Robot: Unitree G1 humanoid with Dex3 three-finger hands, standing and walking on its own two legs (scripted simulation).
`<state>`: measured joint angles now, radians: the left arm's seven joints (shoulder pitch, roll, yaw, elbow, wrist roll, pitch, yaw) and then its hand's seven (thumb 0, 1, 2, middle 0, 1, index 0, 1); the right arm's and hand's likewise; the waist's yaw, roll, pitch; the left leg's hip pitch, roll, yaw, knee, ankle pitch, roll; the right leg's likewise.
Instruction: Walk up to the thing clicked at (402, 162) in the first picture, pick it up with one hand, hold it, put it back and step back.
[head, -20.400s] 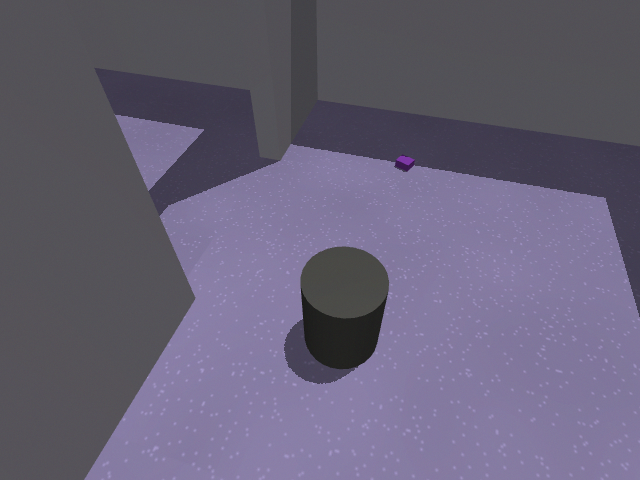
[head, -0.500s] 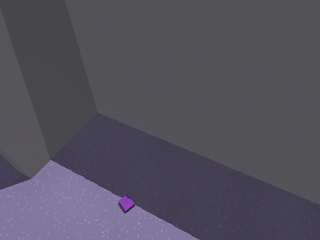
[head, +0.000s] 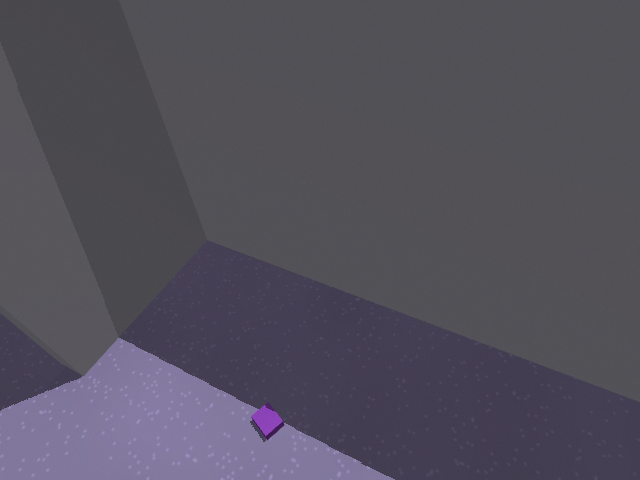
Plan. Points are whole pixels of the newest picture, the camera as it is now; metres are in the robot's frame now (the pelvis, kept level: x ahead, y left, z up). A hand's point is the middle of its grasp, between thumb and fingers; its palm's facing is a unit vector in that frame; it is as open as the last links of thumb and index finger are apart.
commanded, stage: walk up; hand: left
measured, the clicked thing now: (267, 420) +0.44 +0.21 -0.76
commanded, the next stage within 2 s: stand in 0.70 s
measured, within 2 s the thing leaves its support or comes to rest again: neither
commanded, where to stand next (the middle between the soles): +0.05 +0.00 m, yaw -2 degrees
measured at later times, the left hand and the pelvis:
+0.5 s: hand out of the picture +0.09 +0.25 -0.15, palm faces -0.04 -0.94 -0.34, open 7.4 cm; pelvis +0.00 +0.00 +0.00, yaw -1 degrees
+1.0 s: hand out of the picture +0.09 +0.25 -0.15, palm faces -0.03 -0.94 -0.34, open 7.4 cm; pelvis +0.01 +0.00 +0.00, yaw -1 degrees
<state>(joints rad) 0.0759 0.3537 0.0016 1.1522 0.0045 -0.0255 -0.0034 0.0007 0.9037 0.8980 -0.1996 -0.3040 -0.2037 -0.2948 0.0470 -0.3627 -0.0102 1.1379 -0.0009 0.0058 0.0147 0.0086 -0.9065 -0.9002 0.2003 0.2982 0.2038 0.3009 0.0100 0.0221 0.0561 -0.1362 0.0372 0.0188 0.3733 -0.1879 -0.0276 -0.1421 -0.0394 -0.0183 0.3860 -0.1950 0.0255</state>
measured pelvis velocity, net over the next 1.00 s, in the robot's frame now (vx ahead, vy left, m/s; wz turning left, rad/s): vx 0.01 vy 0.00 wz -0.01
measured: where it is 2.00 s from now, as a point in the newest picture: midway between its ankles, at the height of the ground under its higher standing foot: outside the picture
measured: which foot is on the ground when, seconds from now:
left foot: down 0.00-1.00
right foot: down 0.00-1.00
